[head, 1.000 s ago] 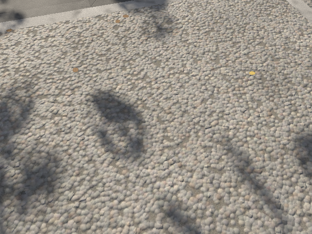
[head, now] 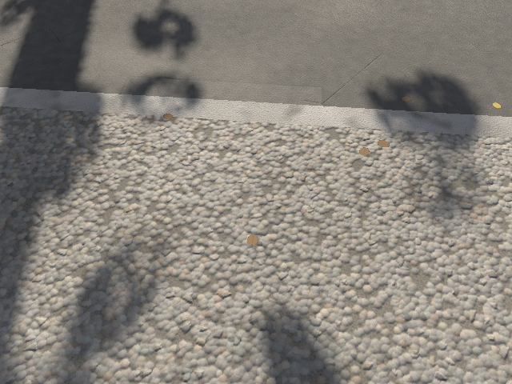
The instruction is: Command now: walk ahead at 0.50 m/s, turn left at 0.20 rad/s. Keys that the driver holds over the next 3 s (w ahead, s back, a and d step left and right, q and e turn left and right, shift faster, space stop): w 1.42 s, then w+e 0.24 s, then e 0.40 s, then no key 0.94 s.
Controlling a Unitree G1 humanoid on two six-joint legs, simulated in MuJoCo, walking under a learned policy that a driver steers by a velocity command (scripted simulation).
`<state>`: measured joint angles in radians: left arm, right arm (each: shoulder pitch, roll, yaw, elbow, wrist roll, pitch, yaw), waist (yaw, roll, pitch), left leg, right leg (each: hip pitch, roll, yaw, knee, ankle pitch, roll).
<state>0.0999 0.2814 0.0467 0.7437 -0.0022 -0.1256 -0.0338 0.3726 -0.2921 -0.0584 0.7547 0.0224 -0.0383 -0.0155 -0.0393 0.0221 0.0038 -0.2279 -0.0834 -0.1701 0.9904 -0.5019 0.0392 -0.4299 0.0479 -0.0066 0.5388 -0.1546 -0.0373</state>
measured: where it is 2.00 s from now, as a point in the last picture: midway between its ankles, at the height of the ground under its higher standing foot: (244, 208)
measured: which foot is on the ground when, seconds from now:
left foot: up 0.00-0.42, down 0.44-1.00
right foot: down 0.00-0.46, up 0.48-0.96, down 0.98-1.00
